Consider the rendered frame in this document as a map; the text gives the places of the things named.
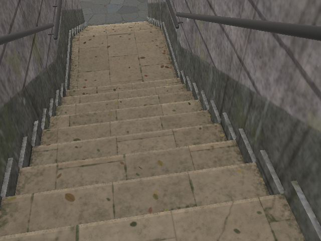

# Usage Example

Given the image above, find stairs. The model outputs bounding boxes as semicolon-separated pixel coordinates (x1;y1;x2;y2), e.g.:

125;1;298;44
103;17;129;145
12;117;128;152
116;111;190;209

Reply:
75;21;160;36
0;78;306;241

